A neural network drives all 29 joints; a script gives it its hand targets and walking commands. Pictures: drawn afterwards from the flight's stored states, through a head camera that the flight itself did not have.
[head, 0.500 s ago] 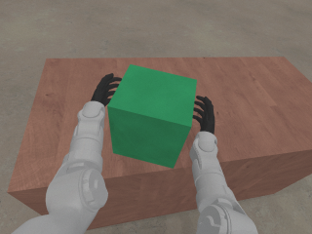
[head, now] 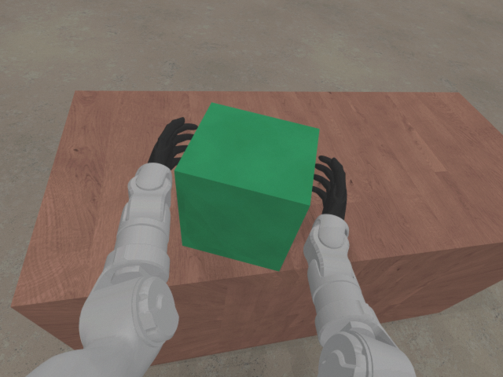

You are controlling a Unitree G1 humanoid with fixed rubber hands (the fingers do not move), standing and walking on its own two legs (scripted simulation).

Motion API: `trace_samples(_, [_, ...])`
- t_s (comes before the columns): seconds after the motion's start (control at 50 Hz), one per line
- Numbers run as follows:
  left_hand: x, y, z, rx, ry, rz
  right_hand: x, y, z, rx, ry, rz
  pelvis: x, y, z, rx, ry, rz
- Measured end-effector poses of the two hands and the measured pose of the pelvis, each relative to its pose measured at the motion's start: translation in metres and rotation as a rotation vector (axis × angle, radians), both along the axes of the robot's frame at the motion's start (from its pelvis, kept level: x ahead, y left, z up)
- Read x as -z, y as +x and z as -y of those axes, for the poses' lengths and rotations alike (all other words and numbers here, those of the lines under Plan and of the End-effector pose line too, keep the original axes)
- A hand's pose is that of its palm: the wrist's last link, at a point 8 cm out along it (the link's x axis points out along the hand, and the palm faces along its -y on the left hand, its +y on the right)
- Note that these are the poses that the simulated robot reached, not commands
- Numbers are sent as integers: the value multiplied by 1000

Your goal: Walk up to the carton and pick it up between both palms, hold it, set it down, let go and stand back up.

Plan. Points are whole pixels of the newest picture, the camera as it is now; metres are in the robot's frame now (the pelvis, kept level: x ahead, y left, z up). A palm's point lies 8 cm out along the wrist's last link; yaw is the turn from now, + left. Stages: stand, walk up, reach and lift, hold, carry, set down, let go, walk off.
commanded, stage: reach and lift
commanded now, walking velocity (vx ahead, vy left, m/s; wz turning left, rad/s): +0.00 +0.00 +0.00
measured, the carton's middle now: (246, 190) +0.44 +0.01 +0.02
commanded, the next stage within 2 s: none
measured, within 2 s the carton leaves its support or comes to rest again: leaves its support in 0.48 s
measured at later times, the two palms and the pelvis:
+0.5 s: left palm (168, 178) +0.39 +0.14 +0.10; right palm (346, 219) +0.34 -0.14 +0.09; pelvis -0.02 -0.01 +0.00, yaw +0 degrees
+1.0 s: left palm (160, 165) +0.37 +0.15 +0.15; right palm (362, 193) +0.34 -0.14 +0.15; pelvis -0.03 -0.01 +0.00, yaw +0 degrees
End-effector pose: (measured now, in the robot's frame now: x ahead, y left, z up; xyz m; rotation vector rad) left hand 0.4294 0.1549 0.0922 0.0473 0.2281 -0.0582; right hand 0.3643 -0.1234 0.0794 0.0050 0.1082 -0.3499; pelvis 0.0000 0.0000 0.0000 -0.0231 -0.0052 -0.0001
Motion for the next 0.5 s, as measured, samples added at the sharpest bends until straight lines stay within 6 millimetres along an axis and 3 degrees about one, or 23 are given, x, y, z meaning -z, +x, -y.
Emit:
trace_samples(0.24, [-1, -9, 4, -5, 21, -1, 2, -7, 3, 5, 22, 7, 0, -3, 5, 2, -1, 4])
trace_samples(0.5, [-5, -36, 13, -13, 25, -21, -10, -26, 15, 7, 33, 12, 0, -18, 11, 6, 0, 40])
